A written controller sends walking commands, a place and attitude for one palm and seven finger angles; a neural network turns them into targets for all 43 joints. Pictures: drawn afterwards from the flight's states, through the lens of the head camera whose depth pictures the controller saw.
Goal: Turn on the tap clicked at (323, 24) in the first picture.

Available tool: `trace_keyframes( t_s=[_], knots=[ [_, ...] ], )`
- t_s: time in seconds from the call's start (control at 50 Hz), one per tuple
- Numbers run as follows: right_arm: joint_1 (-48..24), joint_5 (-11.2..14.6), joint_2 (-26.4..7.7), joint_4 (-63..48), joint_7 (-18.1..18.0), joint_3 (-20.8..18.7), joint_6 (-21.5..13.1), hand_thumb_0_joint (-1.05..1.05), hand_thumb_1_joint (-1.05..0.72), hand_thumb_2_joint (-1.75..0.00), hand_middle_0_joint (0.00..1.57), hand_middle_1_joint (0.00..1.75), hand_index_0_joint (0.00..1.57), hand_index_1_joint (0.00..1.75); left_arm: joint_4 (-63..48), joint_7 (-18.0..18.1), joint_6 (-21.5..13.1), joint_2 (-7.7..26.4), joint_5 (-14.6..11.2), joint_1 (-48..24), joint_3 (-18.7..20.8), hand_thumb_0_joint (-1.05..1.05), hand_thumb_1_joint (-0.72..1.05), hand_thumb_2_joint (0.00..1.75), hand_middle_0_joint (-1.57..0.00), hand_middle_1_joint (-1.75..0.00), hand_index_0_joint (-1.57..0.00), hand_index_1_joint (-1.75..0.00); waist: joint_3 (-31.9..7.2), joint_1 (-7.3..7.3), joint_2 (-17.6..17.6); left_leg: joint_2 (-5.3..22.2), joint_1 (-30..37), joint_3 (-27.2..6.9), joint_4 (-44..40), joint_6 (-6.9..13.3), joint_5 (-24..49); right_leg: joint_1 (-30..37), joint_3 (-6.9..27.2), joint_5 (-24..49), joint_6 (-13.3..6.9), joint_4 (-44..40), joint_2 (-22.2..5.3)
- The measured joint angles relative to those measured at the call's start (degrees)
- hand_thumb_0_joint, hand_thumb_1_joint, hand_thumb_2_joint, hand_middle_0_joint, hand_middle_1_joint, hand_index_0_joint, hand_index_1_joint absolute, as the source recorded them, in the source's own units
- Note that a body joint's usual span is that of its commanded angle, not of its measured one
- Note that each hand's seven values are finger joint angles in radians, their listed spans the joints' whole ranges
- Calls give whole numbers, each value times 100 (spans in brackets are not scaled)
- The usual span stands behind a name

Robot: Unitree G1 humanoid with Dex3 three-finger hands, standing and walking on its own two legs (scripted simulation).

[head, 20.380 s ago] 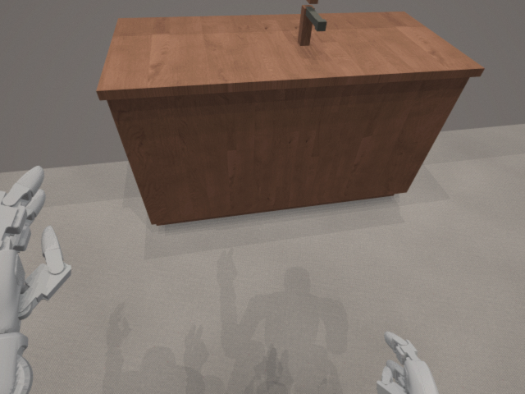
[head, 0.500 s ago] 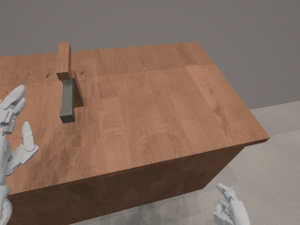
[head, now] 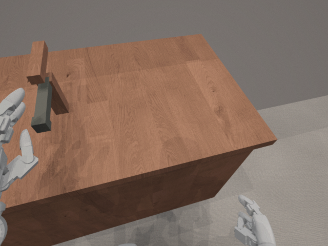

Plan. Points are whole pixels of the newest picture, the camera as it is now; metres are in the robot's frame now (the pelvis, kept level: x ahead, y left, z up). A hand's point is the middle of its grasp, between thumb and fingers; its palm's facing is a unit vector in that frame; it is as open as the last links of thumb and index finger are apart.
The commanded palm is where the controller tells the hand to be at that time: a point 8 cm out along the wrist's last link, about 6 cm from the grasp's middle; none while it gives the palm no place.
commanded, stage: shuffle to correct the standing spot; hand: left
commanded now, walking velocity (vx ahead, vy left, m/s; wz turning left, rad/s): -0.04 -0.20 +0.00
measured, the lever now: (41, 123) +0.33 +0.30 +0.11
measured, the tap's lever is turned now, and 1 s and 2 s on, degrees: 0 0 0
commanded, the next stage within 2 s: come to a stop and stand still in 0.26 s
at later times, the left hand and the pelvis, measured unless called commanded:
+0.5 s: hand (49, 156) +0.23 +0.22 +0.16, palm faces +0.31 -0.84 -0.45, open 7.4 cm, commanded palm +0.17 +0.26 +0.18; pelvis +0.01 -0.02 +0.00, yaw +1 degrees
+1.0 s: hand out of the picture +0.22 +0.30 +0.16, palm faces +0.43 -0.82 -0.38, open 7.4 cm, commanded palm +0.15 +0.32 +0.18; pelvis -0.01 +0.04 +0.00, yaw +0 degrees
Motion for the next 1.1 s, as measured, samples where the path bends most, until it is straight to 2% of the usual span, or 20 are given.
trace_keyframes(
  t_s=[0.14, 0.26, 0.4, 0.5, 0.52, 0.54, 0.58, 0.62, 0.66, 0.72, 0.78, 0.86, 0.96, 1.02, 1.1],
  knots=[
    [3, 25, -174, 31, -87, -165, 62, 1, -90, -90, 20, 30, 20, 30, -54, -10, 96, 70, -97, 103, 61, 2, 89, 89, -21, -30, -22, -30, -56, -92, 36, 132, -131, -66, 185, -105, -104, -137, -57, -121, -152, 200, 133],
    [38, 26, -224, 62, -135, -231, 101, 1, -90, -90, 20, 30, 20, 30, -167, 11, 127, 138, -139, 241, 86, 2, 89, 89, -21, -30, -22, -30, -81, -174, -36, 154, -173, -110, 290, -138, -180, -199, -100, -245, -206, 368, 158],
    [54, 8, -161, 51, -146, -201, 109, 1, -90, -90, 20, 30, 20, 30, -234, 29, 134, 203, -135, 253, 147, 2, 89, 89, -21, -30, -22, -30, -40, -137, -80, 161, -186, -120, 287, -179, -186, -217, -109, -265, -198, 384, 163],
    [16, 37, -109, 91, -117, -122, 106, 1, -90, -90, 20, 30, 20, 30, -198, 106, 154, 160, -108, 258, 115, 2, 89, 89, -21, -30, -22, -30, -15, -128, -39, 129, -123, -131, 257, -135, -190, -116, -119, -243, -169, 293, 135],
    [75, -46, -76, 155, -132, -170, -40, 1, -90, -90, 20, 30, 20, 30, -76, -50, 146, 322, 89, -30, 175, 2, 88, 89, -21, -30, -22, -30, 19, 7, -44, 135, -94, -124, 234, -122, -176, -67, -115, -216, -150, 229, 138],
    [114, -70, -38, 236, -145, -192, -150, 1, -90, -90, 20, 30, 20, 30, 168, -181, 61, 624, 185, -503, 316, 2, 88, 89, -21, -30, -22, -30, 79, 148, -107, 108, -52, -110, 145, -153, -115, -60, -111, -187, -160, 213, 111],
    [39, -77, -52, 335, -49, -155, -217, 1, -90, -90, 20, 30, 20, 30, 678, -198, -49, 952, 165, -1310, 644, 2, 88, 89, -22, -30, -22, -30, 177, 287, -209, 18, -10, -33, 24, -174, -2, -171, -57, -210, -149, 382, 18],
    [-96, -31, -136, 279, 105, -122, -204, 1, -90, -90, 20, 30, 20, 30, 867, -94, -6, 859, 55, -1519, 895, 2, 88, 89, -21, -30, -22, -30, 200, 241, -170, -30, -28, 102, 75, -94, -14, -334, 59, -265, -3, 648, -43],
    [-164, 46, -205, 142, 238, -139, -191, 1, -90, -90, 20, 30, 20, 30, 756, -21, 74, 543, -10, -1255, 830, 2, 89, 89, -20, -30, -21, -30, 175, 105, -55, -81, -38, 204, 183, -13, -81, -394, 112, -342, 100, 816, -114],
    [-162, 97, -249, 9, 268, -141, -159, 1, -90, -90, 20, 30, 20, 30, 417, -75, 144, 50, 30, -511, 280, 2, 89, 90, -20, -30, -21, -30, 86, -105, 152, -84, -71, 216, 362, 63, -193, -310, 119, -362, 32, 752, -125],
    [-83, 79, -167, 66, 123, -76, -87, 1, -90, -90, 20, 30, 20, 30, 237, -115, 128, -104, 54, 113, -169, 2, 89, 89, -20, -30, -21, -30, -22, -208, 83, -207, -33, 89, 299, 115, -157, -219, 112, -291, 85, 609, -167],
    [131, 12, -85, 160, -78, 22, -96, 1, -90, -90, 20, 30, 20, 30, 299, -21, 69, -105, 76, 243, -232, 2, 88, 89, -21, -30, -22, -30, -53, -74, -104, -299, 141, 103, 22, 208, -37, -33, 142, -143, 169, 314, -246],
    [238, 6, -74, 273, -98, 117, -225, 2, -90, -90, 20, 30, 20, 30, 555, 170, -4, -112, 169, -364, 12, 2, 88, 89, -21, -30, -22, -30, -40, 107, -117, -412, 209, 56, -118, 327, 63, 122, 89, -9, 272, 61, -355],
    [204, -5, -26, 306, -40, 178, -284, 2, -90, -90, 20, 30, 20, 30, 580, 229, -59, -187, 212, -560, 36, 2, 89, 89, -21, -30, -22, -30, -96, 134, -120, -472, 225, 50, -170, 384, 86, 168, 77, 26, 320, -30, -413],
    [107, -27, 58, 276, 19, 249, -311, 2, -90, -90, 20, 30, 20, 30, 553, 220, -113, -283, 277, -529, -127, 2, 89, 90, -20, -30, -21, -30, -180, 116, -136, -534, 248, 78, -249, 442, 104, 191, 101, 49, 348, -115, -474]
  ],
)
